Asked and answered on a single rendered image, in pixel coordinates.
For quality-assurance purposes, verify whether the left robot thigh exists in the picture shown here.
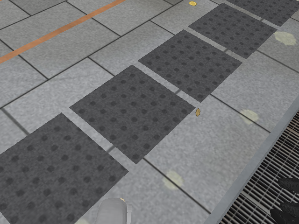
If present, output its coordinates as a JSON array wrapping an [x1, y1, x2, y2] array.
[[95, 198, 132, 224]]

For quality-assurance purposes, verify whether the right robot hand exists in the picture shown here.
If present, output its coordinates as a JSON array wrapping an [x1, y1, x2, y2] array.
[[270, 178, 299, 224]]

